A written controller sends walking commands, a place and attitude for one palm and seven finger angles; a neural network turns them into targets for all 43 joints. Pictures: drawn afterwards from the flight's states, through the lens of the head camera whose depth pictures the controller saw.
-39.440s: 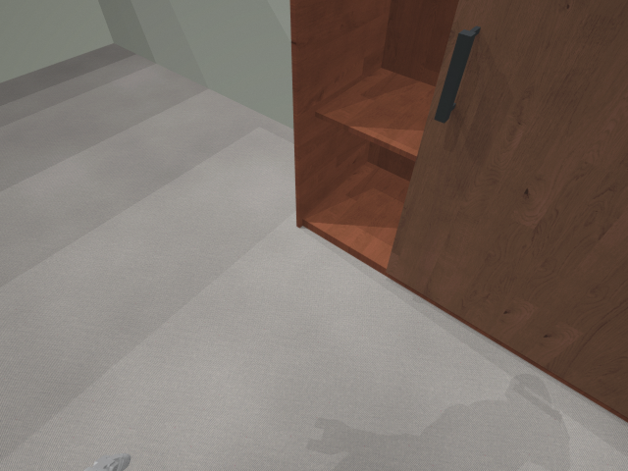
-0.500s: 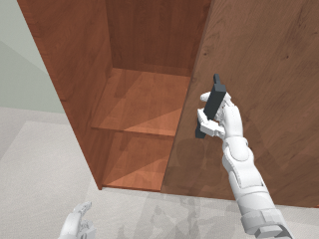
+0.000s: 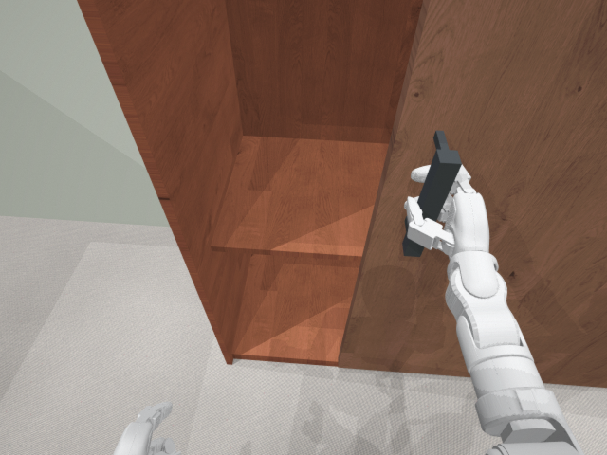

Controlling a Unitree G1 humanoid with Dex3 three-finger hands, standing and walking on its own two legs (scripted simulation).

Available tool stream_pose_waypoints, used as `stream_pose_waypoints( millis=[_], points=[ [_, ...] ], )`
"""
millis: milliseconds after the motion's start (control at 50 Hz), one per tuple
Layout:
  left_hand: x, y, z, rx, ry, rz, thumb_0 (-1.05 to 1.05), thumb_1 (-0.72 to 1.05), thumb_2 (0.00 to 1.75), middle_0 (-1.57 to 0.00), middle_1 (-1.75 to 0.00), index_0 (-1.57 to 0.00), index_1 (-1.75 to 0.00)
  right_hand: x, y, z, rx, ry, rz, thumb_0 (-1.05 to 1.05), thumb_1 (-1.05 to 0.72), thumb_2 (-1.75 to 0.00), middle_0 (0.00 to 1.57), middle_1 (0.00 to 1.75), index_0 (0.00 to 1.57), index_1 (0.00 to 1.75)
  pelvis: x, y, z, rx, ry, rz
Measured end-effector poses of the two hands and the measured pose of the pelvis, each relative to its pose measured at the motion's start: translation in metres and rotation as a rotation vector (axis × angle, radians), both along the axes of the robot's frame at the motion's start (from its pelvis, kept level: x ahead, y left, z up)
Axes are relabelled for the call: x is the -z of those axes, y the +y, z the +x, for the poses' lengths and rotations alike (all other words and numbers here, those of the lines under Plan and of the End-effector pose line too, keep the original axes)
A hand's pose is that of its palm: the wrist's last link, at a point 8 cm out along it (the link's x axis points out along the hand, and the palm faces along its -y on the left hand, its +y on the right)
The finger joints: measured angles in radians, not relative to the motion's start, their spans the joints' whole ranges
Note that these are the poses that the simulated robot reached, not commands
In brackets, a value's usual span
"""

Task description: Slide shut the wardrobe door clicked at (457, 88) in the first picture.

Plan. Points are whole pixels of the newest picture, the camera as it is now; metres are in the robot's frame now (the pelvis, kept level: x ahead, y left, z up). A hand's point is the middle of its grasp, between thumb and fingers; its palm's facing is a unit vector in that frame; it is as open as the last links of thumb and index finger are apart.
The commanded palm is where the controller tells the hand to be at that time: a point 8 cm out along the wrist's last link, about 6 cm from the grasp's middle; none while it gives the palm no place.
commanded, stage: step sideways, sliding the door along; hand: right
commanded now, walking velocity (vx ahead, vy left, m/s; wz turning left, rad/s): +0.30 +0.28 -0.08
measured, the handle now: (424, 197) +0.44 -0.15 +0.10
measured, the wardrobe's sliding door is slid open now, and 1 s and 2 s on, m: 0.34 0.15 0.00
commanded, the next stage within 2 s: stop walking and hold the door there in 1.86 s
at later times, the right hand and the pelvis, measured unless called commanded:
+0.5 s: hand (379, 215) +0.39 -0.08 +0.11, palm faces +0.31 +0.94 -0.11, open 6.3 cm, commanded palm +0.36 -0.06 +0.11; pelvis +0.02 +0.13 -0.01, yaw -7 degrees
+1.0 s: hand (268, 212) +0.40 +0.07 +0.11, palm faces +0.13 +0.99 -0.07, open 6.2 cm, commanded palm +0.37 +0.05 +0.11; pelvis +0.05 +0.21 +0.00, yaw -7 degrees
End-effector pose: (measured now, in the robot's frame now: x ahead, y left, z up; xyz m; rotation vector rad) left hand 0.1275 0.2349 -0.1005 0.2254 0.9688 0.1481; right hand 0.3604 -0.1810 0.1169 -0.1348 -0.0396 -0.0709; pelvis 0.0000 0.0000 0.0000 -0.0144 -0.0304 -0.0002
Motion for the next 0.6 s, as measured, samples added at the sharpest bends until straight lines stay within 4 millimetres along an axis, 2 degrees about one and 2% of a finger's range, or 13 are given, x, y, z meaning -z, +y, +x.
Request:
stream_pose_waypoints(
  millis=[60, 140, 200, 260, 340, 460, 540, 600],
  points=[
    [0.0, 0.006, 0.002, -0.007, -0.01, -0.019, 0.01, 0.9, 0.9, -0.2, -0.3, -0.2, -0.3, 0.0, 0.002, -0.001, 0.021, -0.006, -0.002, 0.0, -0.64, -0.83, 0.41, 1.38, 0.27, 1.4, 0.001, 0.01, -0.008, 0.001, -0.03, -0.027],
    [-0.003, 0.012, -0.001, 0.029, 0.023, -0.036, 0.01, 0.9, 0.9, -0.2, -0.3, -0.2, -0.3, -0.002, 0.006, -0.003, 0.073, 0.031, -0.008, 0.02, -0.67, -0.83, 0.39, 1.36, 0.25, 1.4, -0.008, 0.029, -0.014, 0.019, -0.032, 0.027],
    [0.0, 0.022, -0.002, 0.058, 0.039, -0.055, 0.01, 0.9, 0.9, -0.2, -0.3, -0.2, -0.3, -0.003, 0.01, -0.004, 0.116, 0.047, -0.009, 0.02, -0.68, -0.83, 0.37, 1.36, 0.23, 1.4, -0.008, 0.048, -0.012, 0.027, -0.033, 0.062],
    [0.009, 0.035, 0.003, 0.094, 0.041, -0.076, 0.01, 0.9, 0.9, -0.2, -0.3, -0.2, -0.3, -0.003, 0.016, -0.005, 0.168, 0.039, -0.009, 0.02, -0.7, -0.84, 0.37, 1.37, 0.21, 1.4, 0.001, 0.073, -0.004, 0.045, -0.037, 0.072],
    [0.02, 0.059, 0.018, 0.116, 0.04, -0.074, 0.01, 0.9, 0.9, -0.2, -0.3, -0.2, -0.3, -0.002, 0.028, -0.005, 0.245, 0.035, 0.025, 0.03, -0.71, -0.84, 0.37, 1.37, 0.19, 1.4, 0.007, 0.099, 0.003, 0.088, -0.066, 0.104],
    [0.012, 0.095, 0.049, 0.129, 0.01, -0.021, 0.01, 0.9, 0.9, -0.2, -0.3, -0.2, -0.3, -0.002, 0.048, -0.004, 0.255, 0.035, 0.035, 0.03, -0.71, -0.85, 0.37, 1.38, 0.24, 1.4, 0.006, 0.121, 0.018, 0.113, -0.06, 0.071],
    [0.01, 0.107, 0.074, 0.144, -0.011, -0.048, 0.01, 0.91, 0.9, -0.19, -0.3, -0.2, -0.3, -0.002, 0.065, -0.003, 0.245, 0.034, 0.022, 0.02, -0.71, -0.84, 0.39, 1.37, 0.24, 1.4, 0.003, 0.136, 0.027, 0.138, -0.068, 0.076],
    [-0.001, 0.11, 0.089, 0.153, -0.025, -0.04, 0.01, 0.91, 0.9, -0.19, -0.3, -0.2, -0.29, -0.001, 0.08, -0.002, 0.224, 0.027, 0.031, 0.02, -0.71, -0.83, 0.39, 1.37, 0.24, 1.4, -0.004, 0.14, 0.035, 0.154, -0.051, 0.045]
  ],
)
